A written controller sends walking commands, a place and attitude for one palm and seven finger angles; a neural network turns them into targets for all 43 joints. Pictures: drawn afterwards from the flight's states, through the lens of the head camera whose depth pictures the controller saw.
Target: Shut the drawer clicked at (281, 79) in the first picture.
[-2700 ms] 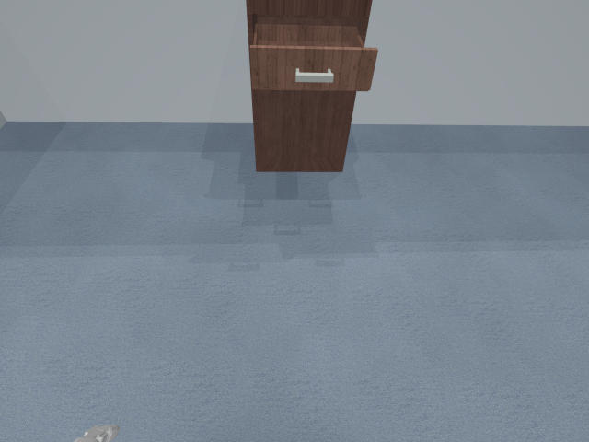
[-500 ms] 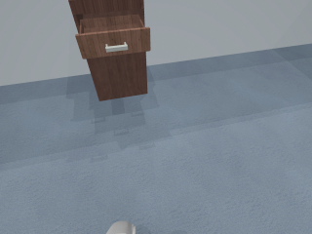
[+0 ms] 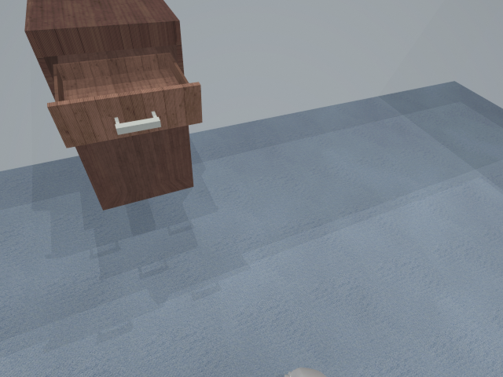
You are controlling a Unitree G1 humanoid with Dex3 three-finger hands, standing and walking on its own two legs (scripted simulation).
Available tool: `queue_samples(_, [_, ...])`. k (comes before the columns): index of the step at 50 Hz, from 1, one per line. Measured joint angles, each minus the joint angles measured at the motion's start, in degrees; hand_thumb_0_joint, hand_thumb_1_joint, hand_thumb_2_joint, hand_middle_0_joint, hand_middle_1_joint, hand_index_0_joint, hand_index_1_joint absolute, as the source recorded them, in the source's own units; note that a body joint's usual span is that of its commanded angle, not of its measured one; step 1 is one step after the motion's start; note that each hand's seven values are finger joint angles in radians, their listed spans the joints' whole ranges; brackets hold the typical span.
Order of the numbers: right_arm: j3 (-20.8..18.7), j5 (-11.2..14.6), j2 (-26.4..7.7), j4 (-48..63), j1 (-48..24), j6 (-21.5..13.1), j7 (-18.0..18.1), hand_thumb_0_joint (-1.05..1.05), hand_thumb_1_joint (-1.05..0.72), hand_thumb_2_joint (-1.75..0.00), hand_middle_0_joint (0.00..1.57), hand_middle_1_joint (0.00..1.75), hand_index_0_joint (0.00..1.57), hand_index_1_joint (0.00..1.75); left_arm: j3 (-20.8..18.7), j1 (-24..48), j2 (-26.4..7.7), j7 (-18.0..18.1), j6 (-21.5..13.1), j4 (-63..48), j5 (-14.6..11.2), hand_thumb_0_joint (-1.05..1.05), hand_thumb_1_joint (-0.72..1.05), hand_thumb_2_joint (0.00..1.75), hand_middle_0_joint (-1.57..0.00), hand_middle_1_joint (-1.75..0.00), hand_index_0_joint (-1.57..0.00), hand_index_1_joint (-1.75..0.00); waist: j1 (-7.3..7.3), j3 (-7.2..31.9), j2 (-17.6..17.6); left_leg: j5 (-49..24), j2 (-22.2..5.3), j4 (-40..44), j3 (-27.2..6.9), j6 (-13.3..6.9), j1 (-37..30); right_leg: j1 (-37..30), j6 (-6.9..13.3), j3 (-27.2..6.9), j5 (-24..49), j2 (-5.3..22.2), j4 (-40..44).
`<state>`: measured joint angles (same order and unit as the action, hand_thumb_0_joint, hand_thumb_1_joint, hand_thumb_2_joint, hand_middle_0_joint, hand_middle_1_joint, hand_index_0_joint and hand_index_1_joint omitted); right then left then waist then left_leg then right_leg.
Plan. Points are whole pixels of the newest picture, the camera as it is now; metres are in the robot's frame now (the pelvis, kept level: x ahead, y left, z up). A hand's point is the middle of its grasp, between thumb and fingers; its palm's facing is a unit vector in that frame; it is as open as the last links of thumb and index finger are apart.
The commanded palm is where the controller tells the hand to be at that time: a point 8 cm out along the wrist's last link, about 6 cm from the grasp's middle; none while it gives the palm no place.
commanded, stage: walk to a spot facing it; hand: left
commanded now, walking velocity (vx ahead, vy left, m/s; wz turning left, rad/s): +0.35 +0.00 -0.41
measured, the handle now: (137, 121) +0.78 +0.40 -0.07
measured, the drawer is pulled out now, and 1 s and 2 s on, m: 0.30 0.30 0.30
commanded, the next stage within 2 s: turn to face it in 0.58 s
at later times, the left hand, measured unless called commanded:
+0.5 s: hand (223, 282) +0.36 +0.08 -0.18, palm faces -0.21 -0.96 -0.16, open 7.4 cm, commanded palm none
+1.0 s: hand (205, 276) +0.37 +0.13 -0.20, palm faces -0.03 -0.99 -0.15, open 7.4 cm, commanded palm none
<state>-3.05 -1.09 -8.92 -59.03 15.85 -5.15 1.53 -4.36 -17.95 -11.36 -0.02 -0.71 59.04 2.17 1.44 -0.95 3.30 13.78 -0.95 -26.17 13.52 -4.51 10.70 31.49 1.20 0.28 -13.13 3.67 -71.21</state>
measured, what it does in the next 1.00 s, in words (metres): walks ahead: right foot, then left foot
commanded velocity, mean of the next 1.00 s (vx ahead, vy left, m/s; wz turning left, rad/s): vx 0.21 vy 0.00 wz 0.03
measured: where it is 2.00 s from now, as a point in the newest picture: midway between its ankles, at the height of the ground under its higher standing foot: (275, 362)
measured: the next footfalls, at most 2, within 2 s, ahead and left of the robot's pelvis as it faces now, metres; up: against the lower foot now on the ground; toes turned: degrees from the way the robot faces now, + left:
right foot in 0.42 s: +0.31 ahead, -0.15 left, +0.00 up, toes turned -19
left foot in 0.90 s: +0.48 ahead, +0.02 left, +0.00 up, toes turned -1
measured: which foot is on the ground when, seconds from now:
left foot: down 0.00-0.42, up 0.44-0.88, down 0.90-1.00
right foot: up 0.00-0.40, down 0.42-0.92, up 0.94-1.00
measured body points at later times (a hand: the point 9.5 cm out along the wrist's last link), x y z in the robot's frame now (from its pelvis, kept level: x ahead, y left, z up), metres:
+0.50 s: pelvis +0.21 -0.06 -0.02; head +0.23 -0.06 +0.43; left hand +0.37 +0.13 -0.17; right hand +0.06 -0.23 -0.17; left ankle +0.08 +0.07 -0.64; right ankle +0.27 -0.14 -0.74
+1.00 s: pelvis +0.37 -0.04 -0.01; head +0.39 -0.02 +0.44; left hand +0.38 +0.18 -0.18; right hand +0.43 -0.28 -0.14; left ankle +0.44 +0.03 -0.74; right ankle +0.29 -0.16 -0.68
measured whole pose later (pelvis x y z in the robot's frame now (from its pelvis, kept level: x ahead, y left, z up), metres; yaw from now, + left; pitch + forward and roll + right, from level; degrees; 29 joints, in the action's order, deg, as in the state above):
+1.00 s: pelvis +0.37 -0.04 -0.01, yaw -6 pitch -2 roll -2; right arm -1.1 -1.2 -8.3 -56.6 10.0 -0.8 0.5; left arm -2.6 -17.8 -9.6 1.5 0.5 61.6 0.9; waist 1.5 -3.8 2.3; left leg 13.3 -1.1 -34.4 6.1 -4.1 19.5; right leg 17.9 -2.2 5.4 -30.8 2.3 -57.8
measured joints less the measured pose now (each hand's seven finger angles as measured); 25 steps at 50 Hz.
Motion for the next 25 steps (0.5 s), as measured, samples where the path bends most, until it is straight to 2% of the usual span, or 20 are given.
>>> queue_samples(5, [0.4,0.2,-0.5,-2.7,5.7,0.1,0.0,-0.01,-0.94,-0.9,0.2,0.3,0.2,0.3,-0.4,3.6,0.1,-0.7,1.2,-1.9,0.2,0.0,0.91,0.9,-0.2,-0.3,-0.19,-0.3,-0.76,0.8,0.0,0.9,1.1,5.4,2.3,0.3,-6.0,6.3,-1.6,-0.1,6.9,2.0,4.7])
queue_samples(10, [1.2,0.0,0.8,-4.2,10.0,0.2,0.0,0.0,-0.93,-0.9,0.19,0.3,0.19,0.3,0.1,6.2,0.8,-1.5,2.2,-2.1,0.1,0.0,0.91,0.9,-0.2,-0.3,-0.19,-0.3,-2.5,-0.3,-0.9,3.3,0.6,7.9,4.2,1.4,-11.1,5.8,-2.0,2.6,8.8,2.8,15.2])
queue_samples(14, [1.7,-0.5,2.0,-5.1,12.4,0.4,-0.2,0.01,-0.92,-0.9,0.2,0.3,0.2,0.3,0.7,8.5,1.5,-1.9,2.6,-2.1,-0.1,0.0,0.91,0.9,-0.2,-0.3,-0.19,-0.3,-4.42,-1.9,-1.6,6.3,-0.4,8.1,6.0,2.9,-14.6,3.0,-0.9,5.2,6.7,2.1,24.4])
queue_samples(18, [1.9,-0.8,2.6,-6.0,14.2,1.0,-0.3,0.01,-0.91,-0.9,0.2,0.3,0.2,0.3,1.3,11.0,2.5,-2.0,1.9,-2.9,-0.2,0.01,0.91,0.9,-0.2,-0.3,-0.19,-0.3,-5.93,-3.4,-3.0,10.7,-2.5,5.7,7.8,5.3,-16.9,-1.0,1.6,7.6,1.9,-0.2,31.0])
queue_samples(20, [1.9,-0.7,2.9,-6.7,15.2,1.5,-0.5,0.01,-0.91,-0.9,0.2,0.3,0.2,0.3,1.5,11.6,2.7,-2.0,0.7,-3.6,-0.1,0.01,0.91,0.9,-0.2,-0.3,-0.2,-0.3,-5.87,-3.7,-3.6,13.9,-4.7,0.2,8.4,6.4,-16.6,-4.7,3.1,9.1,0.4,-2.1,34.8])
queue_samples(21, [2.0,-0.5,3.3,-7.0,15.8,1.9,-0.7,0.01,-0.91,-0.9,0.2,0.3,0.2,0.3,1.6,11.5,2.4,-1.9,-0.3,-3.9,0.0,0.01,0.9,0.9,-0.2,-0.3,-0.2,-0.3,-5.47,-3.5,-3.2,15.3,-6.1,-6.3,8.3,6.6,-14.8,-6.9,4.1,9.4,3.0,-2.5,37.0])
queue_samples(22, [2.0,-0.1,3.6,-7.3,15.5,2.4,-0.9,0.01,-0.91,-0.9,0.2,0.3,0.2,0.3,1.4,11.4,2.3,-1.7,-1.3,-4.2,-0.1,0.0,0.9,0.9,-0.2,-0.3,-0.2,-0.3,-4.72,-3.6,-2.9,15.4,-7.2,-16.2,6.2,6.5,-11.2,-6.6,4.7,9.2,4.3,-2.9,35.4])
queue_samples(24, [1.8,0.4,3.5,-7.2,13.1,3.4,-1.1,0.01,-0.91,-0.9,0.2,0.3,0.2,0.3,1.3,10.9,2.1,-1.1,-2.2,-4.0,-0.8,0.0,0.9,0.9,-0.2,-0.3,-0.2,-0.3,-4.23,-4.2,-2.8,15.2,-6.9,-36.4,-1.8,5.9,-2.4,-7.8,5.2,9.0,1.0,-4.0,33.0])
queue_samples(25, [1.5,0.5,3.3,-6.8,11.6,3.7,-1.1,0.01,-0.91,-0.9,0.2,0.3,0.2,0.3,1.3,10.3,2.0,-0.8,-2.2,-3.7,-1.1,0.0,0.9,0.9,-0.2,-0.3,-0.2,-0.3,-4.12,-4.2,-2.8,13.4,-6.6,-42.8,-4.5,5.8,1.7,-9.4,5.2,8.9,-0.2,-4.5,33.8])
